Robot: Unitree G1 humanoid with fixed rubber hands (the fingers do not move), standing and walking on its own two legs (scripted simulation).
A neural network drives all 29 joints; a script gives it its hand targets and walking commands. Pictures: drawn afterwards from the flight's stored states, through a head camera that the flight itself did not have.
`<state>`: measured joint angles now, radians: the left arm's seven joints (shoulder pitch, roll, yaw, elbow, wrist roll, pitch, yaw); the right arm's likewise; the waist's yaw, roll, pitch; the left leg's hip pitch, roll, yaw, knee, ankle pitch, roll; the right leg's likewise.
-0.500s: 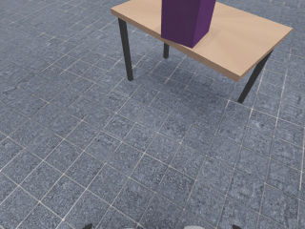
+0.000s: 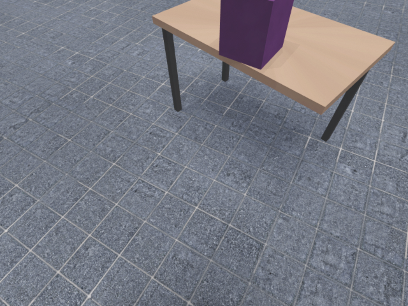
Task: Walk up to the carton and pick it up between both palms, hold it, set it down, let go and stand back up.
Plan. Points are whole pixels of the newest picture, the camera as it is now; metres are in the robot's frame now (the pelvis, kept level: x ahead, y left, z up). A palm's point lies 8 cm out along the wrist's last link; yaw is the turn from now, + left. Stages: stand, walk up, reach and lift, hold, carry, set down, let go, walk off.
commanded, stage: stand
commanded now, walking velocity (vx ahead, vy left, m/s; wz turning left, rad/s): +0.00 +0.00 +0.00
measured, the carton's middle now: (255, 21) +1.08 -0.20 +0.01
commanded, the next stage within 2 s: walk up in 0.10 s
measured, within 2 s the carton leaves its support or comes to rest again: neither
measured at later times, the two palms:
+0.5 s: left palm out of the picture +0.08 +0.26 -0.12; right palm out of the picture +0.03 -0.29 -0.15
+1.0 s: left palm (93, 213) +0.34 +0.31 -0.12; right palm (335, 223) +0.30 -0.30 -0.11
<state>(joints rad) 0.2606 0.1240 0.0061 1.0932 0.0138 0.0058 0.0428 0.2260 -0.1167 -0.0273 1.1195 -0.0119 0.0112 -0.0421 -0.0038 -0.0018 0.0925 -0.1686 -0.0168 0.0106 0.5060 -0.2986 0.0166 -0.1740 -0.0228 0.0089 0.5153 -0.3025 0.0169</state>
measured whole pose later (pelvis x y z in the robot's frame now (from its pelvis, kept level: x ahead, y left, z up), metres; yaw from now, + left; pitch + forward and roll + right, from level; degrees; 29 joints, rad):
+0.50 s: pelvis +0.01 -0.01 -0.02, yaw -10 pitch -2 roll +3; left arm 0.36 0.23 0.07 0.85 0.06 0.01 0.00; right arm 0.24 -0.27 -0.12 0.83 -0.09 -0.05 -0.01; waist -0.02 0.02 0.13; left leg -0.15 0.01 0.19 0.60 -0.41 0.05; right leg -0.43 -0.09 0.00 0.90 -0.53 -0.07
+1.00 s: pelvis +0.22 +0.03 -0.05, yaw -18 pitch -3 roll -1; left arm 0.48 0.37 0.02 0.55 0.04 -0.04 0.07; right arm 0.21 -0.39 -0.10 0.51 -0.04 0.03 0.10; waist 0.05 0.06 0.10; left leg -0.54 0.11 -0.03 0.86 -0.26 -0.01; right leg -0.14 -0.12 0.08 0.81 -0.62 0.08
